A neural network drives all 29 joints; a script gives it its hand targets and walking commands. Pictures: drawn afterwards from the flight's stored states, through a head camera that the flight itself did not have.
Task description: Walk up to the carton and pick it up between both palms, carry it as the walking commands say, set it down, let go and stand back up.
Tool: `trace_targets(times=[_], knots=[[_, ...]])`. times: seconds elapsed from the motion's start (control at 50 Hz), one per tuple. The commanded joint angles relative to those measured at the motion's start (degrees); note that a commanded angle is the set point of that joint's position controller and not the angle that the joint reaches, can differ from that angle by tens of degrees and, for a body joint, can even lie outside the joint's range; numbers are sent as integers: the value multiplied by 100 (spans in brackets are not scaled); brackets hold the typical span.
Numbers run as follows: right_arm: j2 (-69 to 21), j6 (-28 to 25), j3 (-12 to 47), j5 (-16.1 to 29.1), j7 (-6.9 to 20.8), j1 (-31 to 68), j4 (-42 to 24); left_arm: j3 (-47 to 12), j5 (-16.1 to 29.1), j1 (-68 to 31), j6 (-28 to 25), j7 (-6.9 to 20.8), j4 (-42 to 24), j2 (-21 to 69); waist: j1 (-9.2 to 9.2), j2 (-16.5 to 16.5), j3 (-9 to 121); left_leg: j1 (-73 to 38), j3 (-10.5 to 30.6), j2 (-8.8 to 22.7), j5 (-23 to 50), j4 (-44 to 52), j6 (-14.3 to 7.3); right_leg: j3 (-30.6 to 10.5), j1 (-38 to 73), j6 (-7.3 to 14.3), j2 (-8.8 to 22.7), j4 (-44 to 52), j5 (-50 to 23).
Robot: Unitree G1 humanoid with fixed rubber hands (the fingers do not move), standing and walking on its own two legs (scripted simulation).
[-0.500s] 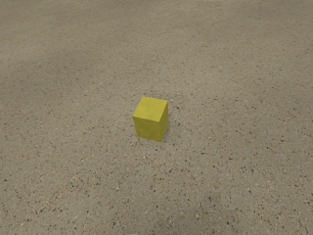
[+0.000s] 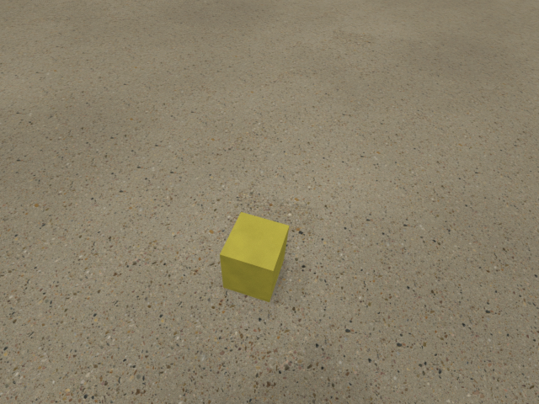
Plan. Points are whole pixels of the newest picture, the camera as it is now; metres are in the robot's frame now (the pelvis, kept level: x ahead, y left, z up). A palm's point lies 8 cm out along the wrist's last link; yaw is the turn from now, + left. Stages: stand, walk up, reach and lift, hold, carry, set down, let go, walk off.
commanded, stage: walk up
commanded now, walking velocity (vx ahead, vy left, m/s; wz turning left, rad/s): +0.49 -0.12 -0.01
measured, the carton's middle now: (255, 257) +0.77 +0.04 -0.66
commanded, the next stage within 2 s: none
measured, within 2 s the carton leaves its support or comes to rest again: neither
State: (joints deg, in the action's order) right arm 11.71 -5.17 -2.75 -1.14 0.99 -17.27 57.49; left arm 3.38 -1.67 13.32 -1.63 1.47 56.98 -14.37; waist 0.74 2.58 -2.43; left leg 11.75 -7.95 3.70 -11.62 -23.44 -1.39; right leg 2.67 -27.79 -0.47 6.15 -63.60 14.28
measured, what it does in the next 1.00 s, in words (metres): walks ahead: right foot, then left foot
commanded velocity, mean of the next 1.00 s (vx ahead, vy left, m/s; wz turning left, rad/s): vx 0.22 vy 0.05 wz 0.00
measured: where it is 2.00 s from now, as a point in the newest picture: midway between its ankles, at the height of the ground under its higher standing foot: (223, 374)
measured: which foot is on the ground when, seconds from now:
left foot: down 0.00-0.30, up 0.32-0.76, down 0.78-1.00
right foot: up 0.00-0.28, down 0.30-0.78, up 0.80-1.00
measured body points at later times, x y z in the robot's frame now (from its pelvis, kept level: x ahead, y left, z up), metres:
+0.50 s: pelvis +0.19 -0.06 +0.00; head +0.21 -0.10 +0.44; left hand +0.20 +0.21 -0.13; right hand +0.20 -0.30 -0.18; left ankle +0.16 +0.11 -0.65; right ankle +0.23 -0.16 -0.75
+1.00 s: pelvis +0.26 +0.02 +0.00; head +0.28 +0.04 +0.44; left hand +0.28 +0.26 -0.17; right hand +0.33 -0.22 -0.14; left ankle +0.29 +0.13 -0.75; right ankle +0.24 -0.11 -0.72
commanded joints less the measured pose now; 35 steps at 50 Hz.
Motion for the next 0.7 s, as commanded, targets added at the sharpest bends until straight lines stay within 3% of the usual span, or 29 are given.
trace_targets(times=[0.0,0.12,0.14,0.16,0.18,0.22,0.24,0.26,0.28,0.3,0.32,0.36,0.38,0.42,0.5,0.62,0.68], knots=[[615,-112,-105,28,-46,-324,-119,-25,-28,162,140,97,-139,9,-60,-1161,-18,-391,1040,1387,1436,1234,-361,-95,-508,-103,176,293,-528],[715,-39,-156,-23,-119,-632,41,-75,68,-918,164,166,-461,37,171,-1169,-413,-588,510,1329,2223,1336,-382,239,-192,-148,-34,2183,-757],[742,-36,-170,-40,-126,-678,75,-80,88,-1053,135,150,-505,28,224,-1297,-418,-592,387,1284,2273,1278,-395,340,-6,-131,-87,2442,-702],[643,15,-153,-39,-142,-778,225,-91,78,-1145,73,130,-580,37,228,-1718,-376,-580,193,1050,1895,1224,-425,427,211,-83,-142,2602,-569],[612,74,-147,-44,-155,-843,301,-77,79,-1141,40,97,-563,35,210,-1806,-379,-536,214,1012,1853,1102,-443,510,393,-59,-209,2713,-456],[648,136,-156,-32,-195,-899,405,-34,68,-878,-36,7,-425,-24,37,-1226,-250,-490,255,1067,1981,592,-426,636,910,27,-279,3266,-569],[608,156,-145,1,-210,-932,468,20,52,-420,-89,-41,-245,-158,-152,-812,29,-406,189,926,2035,-106,-325,631,1553,120,-330,3737,-739],[488,153,-107,13,-224,-936,468,125,29,264,-154,-95,15,-405,-375,-373,506,12,190,715,1571,-1028,-165,330,2511,249,-70,3842,-1094],[286,131,-46,22,-238,-913,275,293,-62,1032,-224,-166,189,-1016,-624,869,960,1064,52,253,-398,-2618,118,-1245,3351,463,1282,3990,-2517],[212,219,-32,14,-266,-1283,259,363,48,1583,-173,-222,236,-1450,-706,1173,1635,2013,530,-147,-2330,-3912,141,-3064,4114,993,2643,4415,-3146],[480,337,-139,2,-257,-1195,298,334,125,1514,-129,-271,255,-1390,-440,484,1653,2104,1065,135,-2250,-4639,203,-3136,3808,921,2616,4371,-3136],[283,433,-170,-19,-170,-1008,393,198,105,456,-137,-298,71,-715,-145,382,581,1857,1107,379,-1385,-4557,338,-1778,2432,727,1849,4500,-3072],[210,494,-173,-50,-135,-965,425,165,79,212,-154,-289,69,-463,-60,519,365,1677,1012,416,-1121,-4452,367,-1272,1958,654,1561,4587,-2763],[143,634,-162,-69,-67,-912,417,134,44,153,-178,-240,91,-357,7,794,290,1422,766,278,-716,-4334,344,-768,1441,554,1270,4720,-2328],[191,725,-129,-86,25,-281,161,139,9,579,-203,-246,158,-464,-156,837,149,1761,602,268,-217,-3647,387,-656,1502,555,1217,5037,-1373],[162,677,-26,-45,130,623,-257,184,-48,1057,-140,-298,232,-625,-360,884,-185,1557,389,222,-126,-2087,494,-599,1422,649,1250,5479,136],[174,487,12,78,80,649,-292,132,-34,911,-117,-216,244,-447,-221,1356,15,424,177,27,-218,-1071,479,-97,1248,654,692,5307,274]])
